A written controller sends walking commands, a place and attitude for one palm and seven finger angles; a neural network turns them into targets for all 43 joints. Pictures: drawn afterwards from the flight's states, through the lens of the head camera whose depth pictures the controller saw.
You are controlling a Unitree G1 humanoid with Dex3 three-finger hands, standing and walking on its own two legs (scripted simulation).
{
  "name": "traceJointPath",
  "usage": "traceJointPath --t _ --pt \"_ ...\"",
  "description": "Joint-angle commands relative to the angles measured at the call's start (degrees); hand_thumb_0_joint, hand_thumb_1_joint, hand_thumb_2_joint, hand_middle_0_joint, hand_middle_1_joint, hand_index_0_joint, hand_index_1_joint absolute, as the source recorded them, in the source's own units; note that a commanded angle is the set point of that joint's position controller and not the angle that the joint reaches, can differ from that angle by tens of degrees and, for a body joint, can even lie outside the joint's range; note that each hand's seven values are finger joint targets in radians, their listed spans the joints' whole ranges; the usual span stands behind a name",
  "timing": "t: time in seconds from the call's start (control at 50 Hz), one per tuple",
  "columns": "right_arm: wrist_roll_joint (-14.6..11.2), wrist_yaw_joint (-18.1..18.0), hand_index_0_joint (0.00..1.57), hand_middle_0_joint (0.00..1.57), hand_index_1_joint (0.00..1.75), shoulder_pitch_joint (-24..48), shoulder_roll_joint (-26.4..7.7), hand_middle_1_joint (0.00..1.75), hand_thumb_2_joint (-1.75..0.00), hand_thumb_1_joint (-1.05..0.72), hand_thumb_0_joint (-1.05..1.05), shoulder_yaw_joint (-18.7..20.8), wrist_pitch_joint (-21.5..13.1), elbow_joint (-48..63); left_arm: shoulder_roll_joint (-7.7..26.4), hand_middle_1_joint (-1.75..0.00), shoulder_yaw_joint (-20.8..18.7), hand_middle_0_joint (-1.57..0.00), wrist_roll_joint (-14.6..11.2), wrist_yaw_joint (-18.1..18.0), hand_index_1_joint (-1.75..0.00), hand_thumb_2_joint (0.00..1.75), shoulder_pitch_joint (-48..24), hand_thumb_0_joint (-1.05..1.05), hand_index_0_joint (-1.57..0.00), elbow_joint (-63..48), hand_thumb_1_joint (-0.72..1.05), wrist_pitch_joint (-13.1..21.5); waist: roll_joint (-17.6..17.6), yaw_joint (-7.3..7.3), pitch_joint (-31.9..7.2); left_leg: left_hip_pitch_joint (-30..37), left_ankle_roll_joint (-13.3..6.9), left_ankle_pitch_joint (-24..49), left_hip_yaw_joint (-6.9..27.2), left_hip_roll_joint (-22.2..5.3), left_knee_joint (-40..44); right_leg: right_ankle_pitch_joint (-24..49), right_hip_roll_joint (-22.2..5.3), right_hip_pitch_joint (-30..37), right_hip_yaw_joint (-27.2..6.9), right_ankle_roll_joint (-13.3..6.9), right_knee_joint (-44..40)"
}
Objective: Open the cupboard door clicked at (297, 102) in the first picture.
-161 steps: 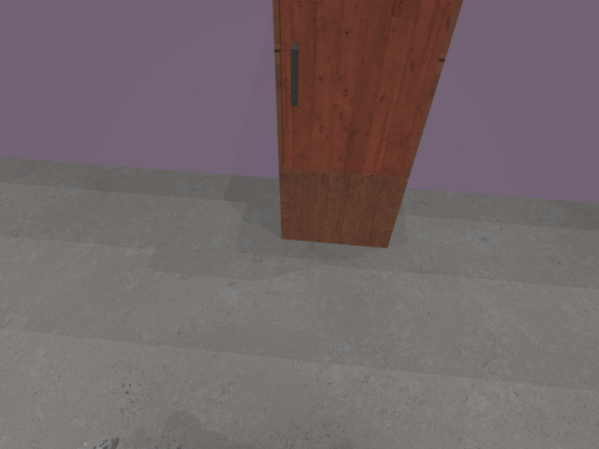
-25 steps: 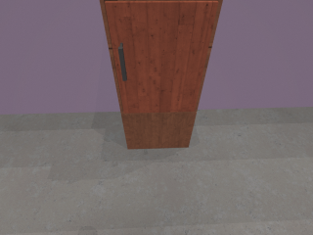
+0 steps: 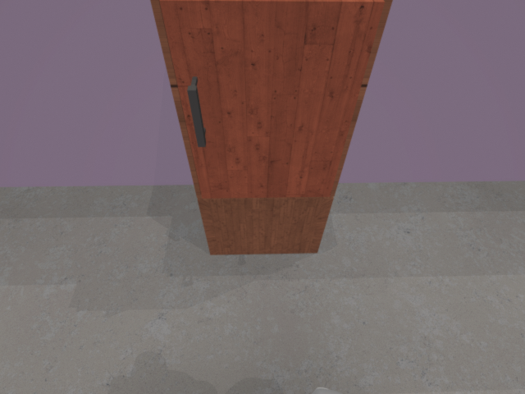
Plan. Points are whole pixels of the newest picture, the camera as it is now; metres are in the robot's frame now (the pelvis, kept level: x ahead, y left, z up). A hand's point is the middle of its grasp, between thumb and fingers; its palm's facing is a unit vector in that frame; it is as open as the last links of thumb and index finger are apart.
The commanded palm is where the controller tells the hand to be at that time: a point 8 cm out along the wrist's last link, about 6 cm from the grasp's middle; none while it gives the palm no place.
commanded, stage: take the last steps up to it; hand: left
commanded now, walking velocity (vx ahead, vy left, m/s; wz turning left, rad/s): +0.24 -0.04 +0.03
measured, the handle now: (198, 113) +0.71 +0.17 +0.01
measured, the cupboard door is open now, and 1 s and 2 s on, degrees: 0 0 0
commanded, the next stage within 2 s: come to a stop and stand still in 0.24 s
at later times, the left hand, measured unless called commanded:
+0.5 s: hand out of the picture +0.08 +0.14 -0.20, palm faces +0.13 -0.98 -0.12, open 7.3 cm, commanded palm none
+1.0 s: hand out of the picture +0.13 +0.12 -0.16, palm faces +0.07 -0.97 -0.24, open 7.4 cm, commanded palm none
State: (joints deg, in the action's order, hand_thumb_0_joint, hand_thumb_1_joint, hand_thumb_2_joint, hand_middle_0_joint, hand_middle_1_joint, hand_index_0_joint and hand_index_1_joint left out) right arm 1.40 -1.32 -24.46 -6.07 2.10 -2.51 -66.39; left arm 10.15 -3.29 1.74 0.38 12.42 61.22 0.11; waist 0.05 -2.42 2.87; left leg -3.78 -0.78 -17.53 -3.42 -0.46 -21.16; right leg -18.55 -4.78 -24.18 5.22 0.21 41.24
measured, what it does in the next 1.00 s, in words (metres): walks ahead: right foot, then left foot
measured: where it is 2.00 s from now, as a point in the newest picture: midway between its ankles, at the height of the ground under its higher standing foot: outside the picture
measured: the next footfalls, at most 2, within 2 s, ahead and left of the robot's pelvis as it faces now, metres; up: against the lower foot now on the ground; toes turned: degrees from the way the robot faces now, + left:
right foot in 0.08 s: +0.13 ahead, -0.14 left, +0.00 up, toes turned -7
left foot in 0.42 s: +0.24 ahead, +0.09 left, +0.00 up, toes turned +10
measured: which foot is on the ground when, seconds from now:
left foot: down 0.00-0.08, up 0.10-0.40, down 0.42-0.86, up 0.88-1.00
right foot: up 0.00-0.06, down 0.08-0.44, up 0.46-0.84, down 0.86-1.00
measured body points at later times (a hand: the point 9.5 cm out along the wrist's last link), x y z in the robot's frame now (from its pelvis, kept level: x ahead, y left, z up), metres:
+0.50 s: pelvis +0.15 -0.01 -0.01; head +0.15 +0.03 +0.44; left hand +0.08 +0.19 -0.19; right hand +0.27 -0.22 -0.14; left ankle +0.20 +0.08 -0.74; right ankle +0.09 -0.13 -0.74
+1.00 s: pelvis +0.12 -0.06 +0.00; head +0.11 -0.08 +0.45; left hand +0.13 +0.17 -0.14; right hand +0.15 -0.31 -0.16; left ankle +0.14 +0.08 -0.70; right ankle +0.12 -0.17 -0.74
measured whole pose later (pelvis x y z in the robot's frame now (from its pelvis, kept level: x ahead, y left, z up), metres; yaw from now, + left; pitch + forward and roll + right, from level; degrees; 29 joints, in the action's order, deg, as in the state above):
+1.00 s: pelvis +0.12 -0.06 +0.00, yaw +1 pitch -1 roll +2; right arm 0.9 0.6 -14.5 -12.3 3.8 3.4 -61.6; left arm 8.2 -1.5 1.9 -1.5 17.3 59.6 -1.0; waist -1.1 0.7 -0.6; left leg -22.0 0.9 -18.3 -3.1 -1.6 -44.7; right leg -14.4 -3.2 -11.5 2.4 -0.2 26.8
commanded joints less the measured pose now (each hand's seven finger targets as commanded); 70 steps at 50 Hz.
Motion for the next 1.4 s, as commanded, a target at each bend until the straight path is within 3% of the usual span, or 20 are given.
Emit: traceJointPath --t 0.0,0.02,0.06,0.08,0.2,0.36,0.44,0.52,0.66,0.76,0.8,0.82,0.86,0.94,1.1,1.14,1.16,1.18,1.3,1.38 --pt "0.2 -0.7 0.20 0.20 0.30 -0.5 -9.5 0.30 -0.90 -0.90 0.00 1.9 -0.6 1.9 1.1 -0.30 -0.4 -0.20 -0.3 0.7 -0.30 0.90 2.9 0.00 -0.20 -2.4 0.90 2.1 -5.2 3.34 1.6 -7.9 -6.6 11.8 7.8 -11.8 1.0 7.4 2.7 11.3 3.1 -0.4 -11.2" --pt "-0.1 -0.5 0.20 0.20 0.30 -0.8 -8.7 0.30 -0.90 -0.90 0.00 1.8 -0.7 1.9 3.2 -0.30 -1.0 -0.20 -0.1 0.4 -0.30 0.90 7.5 0.00 -0.20 -0.8 0.90 2.6 -1.3 5.46 -0.3 -11.8 -5.0 12.2 5.6 -9.5 -6.3 8.0 2.1 20.2 1.4 -1.3 -14.4" --pt "-0.9 0.5 0.20 0.20 0.30 -0.9 -4.2 0.30 -0.90 -0.90 0.00 0.7 -0.9 5.1 12.8 -0.30 -2.8 -0.20 -0.1 -0.9 -0.30 0.90 19.7 0.00 -0.20 1.7 0.90 3.5 18.5 8.90 -7.9 -30.1 -1.0 -15.0 -2.9 0.3 -37.0 4.1 -20.7 36.3 -28.5 -10.2 -25.3" --pt "-0.6 0.5 0.20 0.20 0.30 3.2 -6.6 0.30 -0.90 -0.90 0.00 1.2 -0.4 5.8 12.4 -0.30 -2.6 -0.20 -0.8 -1.2 -0.30 0.90 19.3 0.00 -0.20 1.9 0.90 3.3 13.4 9.60 -5.9 -31.5 -1.6 -16.5 1.6 -2.0 -44.8 -2.0 -21.2 29.7 -30.2 -12.3 -28.4" --pt "0.2 1.4 0.20 0.20 0.30 4.3 -2.8 0.30 -0.90 -0.90 0.00 1.1 1.3 5.6 3.7 -0.30 -0.1 -0.20 0.1 -2.0 -0.30 0.90 6.9 0.00 -0.20 -1.1 0.90 3.8 6.3 1.55 1.3 -24.7 0.9 -3.0 0.0 -6.5 -36.3 16.6 -12.2 11.1 -6.6 -9.1 -28.5" --pt "-0.4 1.3 0.20 0.20 0.30 8.9 -3.6 0.30 -0.90 -0.90 0.00 -0.2 0.5 6.6 4.3 -0.30 0.7 -0.20 -0.6 -2.0 -0.30 0.90 7.9 0.00 -0.20 0.9 0.90 2.7 5.0 1.18 1.0 -7.6 1.5 10.8 -3.4 -3.5 -9.1 20.7 -7.4 8.5 -2.8 -6.0 -21.5" --pt "-0.9 -0.6 0.20 0.20 0.30 9.1 -11.5 0.30 -0.90 -0.90 0.00 0.3 0.4 5.9 0.8 -0.30 2.0 -0.20 -1.1 -3.0 -0.30 0.90 14.2 0.00 -0.20 2.8 0.90 0.6 -14.2 2.76 -5.0 -0.9 -5.9 39.4 11.3 -18.0 0.8 -6.4 0.7 9.7 0.8 1.6 -9.2" --pt "-1.1 -2.1 0.20 0.20 0.30 11.9 -11.7 0.30 -0.90 -0.90 0.00 1.2 1.4 6.7 2.9 -0.30 1.4 -0.20 -0.7 -2.9 -0.30 0.90 12.2 0.00 -0.20 1.9 0.90 -1.1 -9.1 2.41 -4.3 0.6 -10.1 53.4 10.2 -19.8 0.8 -12.1 -0.3 4.2 -3.8 1.9 5.2" --pt "-0.4 -1.4 0.20 0.20 0.30 14.9 -11.9 0.30 -0.90 -0.90 0.00 3.1 2.8 9.4 1.9 -0.30 -0.7 -0.20 -0.3 -2.3 -0.30 0.90 9.2 0.00 -0.20 -3.2 0.90 -2.8 -5.7 2.55 -7.9 -5.3 -10.5 31.9 6.7 -19.1 1.8 -9.1 1.2 1.1 -4.9 2.1 16.5" --pt "0.2 0.0 0.20 0.20 0.30 17.5 -11.3 0.30 -0.90 -0.90 0.00 2.9 3.2 9.9 0.4 -0.30 0.1 -0.20 -0.4 -2.1 -0.30 0.90 12.1 0.00 -0.20 -2.9 0.90 -1.8 -10.1 4.19 -5.4 -15.8 -6.8 -3.5 7.9 -15.5 6.3 -5.4 1.5 12.6 -1.8 0.4 -3.4" --pt "-0.3 0.6 0.20 0.20 0.30 16.6 -9.4 0.30 -0.90 -0.90 0.00 2.5 3.7 9.4 2.7 -0.30 0.1 -0.20 0.2 -2.2 -0.30 0.90 16.4 0.00 -0.20 -0.8 0.90 -0.8 -2.2 5.84 -3.8 -21.6 -1.8 -12.5 2.9 -8.9 0.4 0.1 0.9 20.2 -2.0 0.3 -18.9" --pt "-1.1 1.0 0.20 0.20 0.30 15.3 -5.8 0.30 -0.90 -0.90 0.00 1.7 4.3 10.0 6.6 -0.30 0.2 -0.20 0.6 -2.4 -0.30 0.90 13.6 0.00 -0.20 -1.9 0.90 0.0 9.9 4.35 -0.2 -22.7 1.7 -11.4 -0.7 -3.6 -9.6 -16.6 -9.1 12.2 -17.6 -3.2 -30.0" --pt "-0.3 1.6 0.20 0.20 0.30 17.6 -7.1 0.30 -0.90 -0.90 0.00 1.7 5.2 11.5 11.3 -0.30 -0.8 -0.20 0.2 -2.6 -0.30 0.90 5.7 0.00 -0.20 -5.3 0.90 -0.3 13.7 4.41 5.8 -19.7 1.7 -7.5 0.9 -2.5 -20.8 -28.7 -16.9 -3.2 -28.4 -7.5 -39.8" --pt "-0.2 1.9 0.20 0.20 0.30 9.5 -8.0 0.30 -0.90 -0.90 0.00 1.8 4.4 7.9 9.0 -0.30 -0.4 -0.20 -0.2 -2.2 -0.30 0.90 1.4 0.00 -0.20 -5.9 0.90 0.5 8.1 2.09 3.5 -20.2 1.7 -0.4 1.9 -1.8 -27.5 -5.4 -10.7 5.1 -14.6 -5.8 -31.3" --pt "-0.8 0.7 0.20 0.20 0.30 9.4 -7.2 0.30 -0.90 -0.90 0.00 0.9 3.5 9.5 9.9 -0.30 -1.5 -0.20 -0.1 -2.7 -0.30 0.90 7.6 0.00 -0.20 -2.8 0.90 0.3 9.5 5.21 -2.2 -17.1 2.5 -4.9 0.7 -1.3 -13.5 22.6 -13.4 17.7 -14.6 -9.2 -22.1" --pt "-0.9 0.3 0.20 0.20 0.30 4.7 -6.5 0.30 -0.90 -0.90 0.00 0.5 2.9 7.4 9.3 -0.30 -1.3 -0.20 -0.6 -2.7 -0.30 0.90 5.0 0.00 -0.20 -2.5 0.90 0.1 9.2 2.93 -4.6 -7.6 2.2 3.7 -0.4 -0.8 -2.8 20.6 -10.2 14.4 -11.4 -6.3 -18.8" --pt "0.3 1.2 0.20 0.20 0.30 9.4 -17.5 0.30 -0.90 -0.90 0.00 1.2 2.4 14.0 19.0 -0.30 -0.2 -0.20 -0.3 -2.6 -0.30 0.90 1.4 0.00 -0.20 -7.9 0.90 2.3 1.0 0.52 4.4 -7.3 0.3 5.1 5.5 -0.7 -2.0 10.9 -4.5 9.7 -8.4 -4.2 -17.8" --pt "0.7 0.8 0.20 0.20 0.30 5.8 -16.3 0.30 -0.90 -0.90 0.00 2.1 0.0 15.9 13.3 -0.30 -1.7 -0.20 -0.6 -3.0 -0.30 0.90 2.3 0.00 -0.20 -8.9 0.90 2.3 -10.0 0.65 -11.0 -6.3 0.0 15.7 6.0 -4.5 -0.9 12.3 -4.2 15.0 -5.5 -3.8 -9.1" --pt "-0.1 -0.5 0.20 0.20 0.30 5.9 -13.3 0.30 -0.90 -0.90 0.00 1.3 1.1 17.7 7.4 -0.30 0.9 -0.20 -0.2 -2.8 -0.30 0.90 6.5 0.00 -0.20 -9.1 0.90 -0.2 0.1 2.33 -3.6 -12.0 -1.5 23.2 6.8 -5.6 -6.9 12.7 -0.5 11.1 -3.0 -1.7 -8.7" --pt "-0.1 -0.5 0.20 0.20 0.30 7.5 -14.5 0.30 -0.90 -0.90 0.00 1.5 1.0 18.4 9.2 -0.30 0.7 -0.20 -0.5 -2.5 -0.30 0.90 5.7 0.00 -0.20 -10.9 0.90 -0.6 -4.3 2.61 -2.2 -12.3 -2.0 22.6 6.7 -5.9 -5.0 11.8 0.3 10.9 -3.1 -0.9 -8.7"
